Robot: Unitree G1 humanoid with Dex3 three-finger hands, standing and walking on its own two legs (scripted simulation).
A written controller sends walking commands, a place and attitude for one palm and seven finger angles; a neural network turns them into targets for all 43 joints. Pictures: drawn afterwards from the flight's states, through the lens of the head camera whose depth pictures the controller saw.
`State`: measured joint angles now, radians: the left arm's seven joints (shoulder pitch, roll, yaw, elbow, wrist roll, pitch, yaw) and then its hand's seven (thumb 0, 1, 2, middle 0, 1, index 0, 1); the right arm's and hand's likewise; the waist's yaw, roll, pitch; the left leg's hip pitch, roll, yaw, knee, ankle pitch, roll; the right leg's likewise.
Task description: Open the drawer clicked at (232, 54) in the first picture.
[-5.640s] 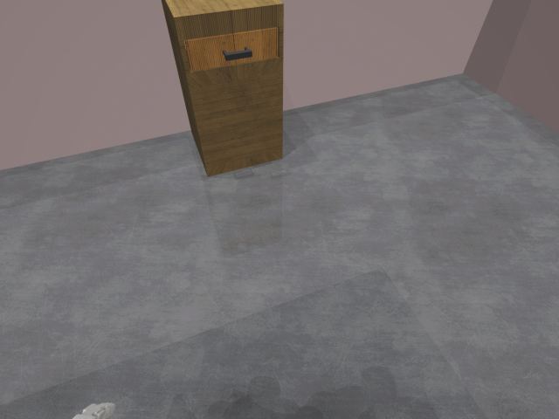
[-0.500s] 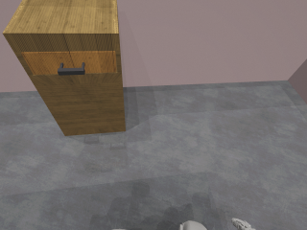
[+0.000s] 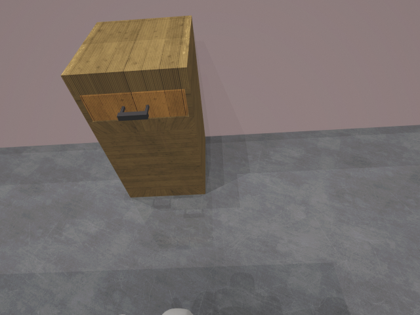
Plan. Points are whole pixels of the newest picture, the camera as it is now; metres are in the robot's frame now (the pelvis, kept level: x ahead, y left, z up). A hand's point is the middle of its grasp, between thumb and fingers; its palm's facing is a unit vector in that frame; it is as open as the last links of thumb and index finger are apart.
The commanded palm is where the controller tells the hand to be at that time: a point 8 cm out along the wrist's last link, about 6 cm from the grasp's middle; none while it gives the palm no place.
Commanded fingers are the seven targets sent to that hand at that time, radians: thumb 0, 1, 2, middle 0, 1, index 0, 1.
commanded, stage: take the last steps up to it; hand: left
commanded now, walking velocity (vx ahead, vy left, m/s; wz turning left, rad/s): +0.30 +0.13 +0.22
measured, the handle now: (134, 112) +0.81 +0.33 -0.12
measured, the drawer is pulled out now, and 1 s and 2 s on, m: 0.00 0.00 0.00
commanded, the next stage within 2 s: come to a stop and stand still in 0.86 s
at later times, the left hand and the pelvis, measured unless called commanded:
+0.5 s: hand out of the picture -0.04 +0.28 -0.18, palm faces +0.17 -0.97 -0.19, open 7.4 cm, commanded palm none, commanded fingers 0.00 0.90 0.90 -0.20 -0.30 -0.20 -0.30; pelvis +0.07 +0.11 +0.00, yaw +4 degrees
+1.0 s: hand (121, 224) +0.38 +0.28 -0.17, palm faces +0.02 -0.98 -0.19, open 7.3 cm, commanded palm none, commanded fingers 0.00 0.90 0.90 -0.20 -0.30 -0.20 -0.30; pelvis +0.26 +0.11 -0.02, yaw +3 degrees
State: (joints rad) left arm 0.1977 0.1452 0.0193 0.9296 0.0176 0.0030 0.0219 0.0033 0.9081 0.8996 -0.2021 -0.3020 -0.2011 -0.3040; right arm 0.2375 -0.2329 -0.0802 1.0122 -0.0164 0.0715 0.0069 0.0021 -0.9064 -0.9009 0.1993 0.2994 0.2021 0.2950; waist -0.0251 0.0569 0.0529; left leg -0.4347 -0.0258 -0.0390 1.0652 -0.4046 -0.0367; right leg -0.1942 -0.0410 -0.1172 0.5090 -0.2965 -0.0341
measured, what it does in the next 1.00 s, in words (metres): walks ahead: left foot, then right foot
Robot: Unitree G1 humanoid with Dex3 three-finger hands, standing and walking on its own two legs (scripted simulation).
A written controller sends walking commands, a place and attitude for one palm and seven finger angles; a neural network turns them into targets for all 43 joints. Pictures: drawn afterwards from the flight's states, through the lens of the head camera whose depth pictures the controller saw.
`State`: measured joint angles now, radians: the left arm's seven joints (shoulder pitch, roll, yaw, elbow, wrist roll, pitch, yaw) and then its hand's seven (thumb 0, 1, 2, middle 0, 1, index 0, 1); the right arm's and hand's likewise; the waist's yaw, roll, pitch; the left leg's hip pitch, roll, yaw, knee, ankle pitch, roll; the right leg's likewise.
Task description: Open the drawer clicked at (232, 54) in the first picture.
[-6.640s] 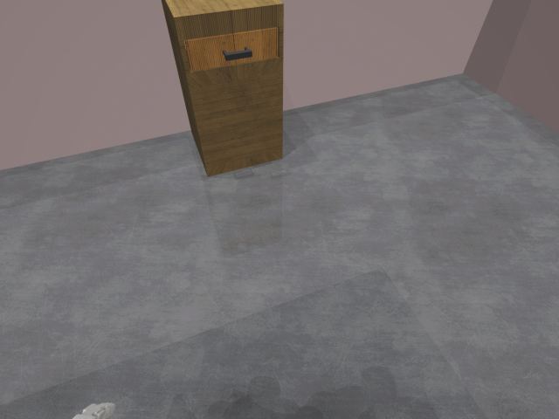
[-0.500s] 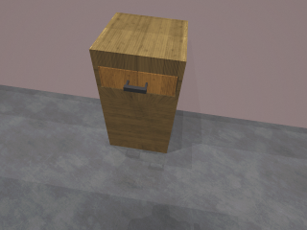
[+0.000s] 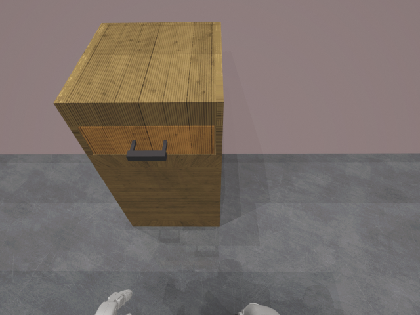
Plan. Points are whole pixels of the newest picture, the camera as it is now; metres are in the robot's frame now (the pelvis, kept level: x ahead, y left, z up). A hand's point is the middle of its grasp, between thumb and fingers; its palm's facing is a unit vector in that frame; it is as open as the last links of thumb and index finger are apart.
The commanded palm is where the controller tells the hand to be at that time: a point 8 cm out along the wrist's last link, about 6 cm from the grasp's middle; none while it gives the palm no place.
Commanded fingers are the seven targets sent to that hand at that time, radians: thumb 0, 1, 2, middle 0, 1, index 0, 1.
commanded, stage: come to a stop and stand still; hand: left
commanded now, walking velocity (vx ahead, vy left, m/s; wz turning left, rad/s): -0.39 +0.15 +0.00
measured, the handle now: (148, 149) +0.56 +0.20 -0.10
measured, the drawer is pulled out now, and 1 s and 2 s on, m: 0.00 0.00 0.00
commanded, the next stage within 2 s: look again from close up in 1.84 s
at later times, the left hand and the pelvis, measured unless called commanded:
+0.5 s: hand out of the picture +0.09 +0.25 -0.16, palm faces +0.07 -0.98 -0.21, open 7.3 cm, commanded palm none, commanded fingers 0.00 0.90 0.90 -0.20 -0.30 -0.20 -0.30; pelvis +0.04 +0.05 +0.02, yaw -1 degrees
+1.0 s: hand out of the picture +0.03 +0.15 -0.14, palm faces -0.01 -0.97 -0.24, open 7.3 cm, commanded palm none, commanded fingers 0.00 0.90 0.90 -0.20 -0.30 -0.20 -0.30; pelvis +0.00 -0.02 +0.02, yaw -2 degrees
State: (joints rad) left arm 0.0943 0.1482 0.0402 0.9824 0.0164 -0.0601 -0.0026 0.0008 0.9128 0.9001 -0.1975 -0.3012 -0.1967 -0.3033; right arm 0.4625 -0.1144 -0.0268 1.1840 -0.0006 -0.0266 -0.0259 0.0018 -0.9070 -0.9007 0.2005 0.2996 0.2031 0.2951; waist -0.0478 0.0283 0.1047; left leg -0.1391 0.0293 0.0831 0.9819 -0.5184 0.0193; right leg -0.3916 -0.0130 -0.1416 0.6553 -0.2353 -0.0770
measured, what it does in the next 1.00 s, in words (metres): steps on the spot: left foot, then right foot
